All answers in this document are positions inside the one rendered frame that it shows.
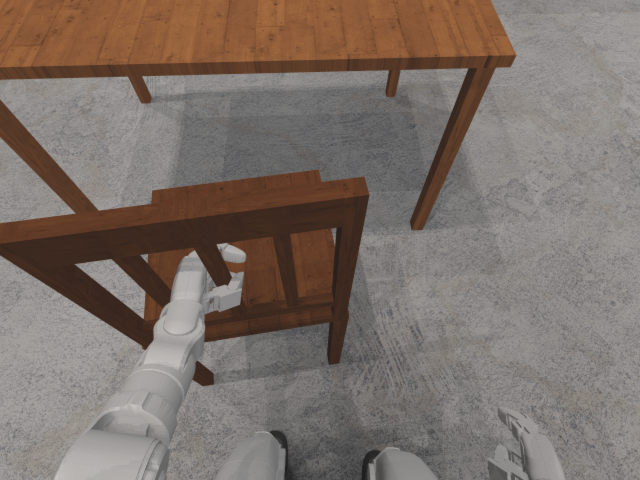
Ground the robot right hand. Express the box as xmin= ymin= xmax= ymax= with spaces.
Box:
xmin=487 ymin=406 xmax=565 ymax=480

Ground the table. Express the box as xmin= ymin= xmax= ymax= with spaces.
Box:
xmin=0 ymin=0 xmax=516 ymax=231

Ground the robot left forearm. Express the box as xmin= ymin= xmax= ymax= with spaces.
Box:
xmin=51 ymin=299 xmax=205 ymax=480

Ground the chair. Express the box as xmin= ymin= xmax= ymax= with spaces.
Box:
xmin=0 ymin=170 xmax=369 ymax=386

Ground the robot right shin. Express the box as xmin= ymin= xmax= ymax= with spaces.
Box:
xmin=375 ymin=447 xmax=400 ymax=459

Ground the robot left hand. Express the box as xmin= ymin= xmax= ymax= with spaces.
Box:
xmin=170 ymin=243 xmax=246 ymax=314

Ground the robot left upper arm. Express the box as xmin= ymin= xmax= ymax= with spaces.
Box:
xmin=58 ymin=429 xmax=170 ymax=480

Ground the left robot foot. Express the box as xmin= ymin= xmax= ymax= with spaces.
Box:
xmin=269 ymin=430 xmax=288 ymax=479

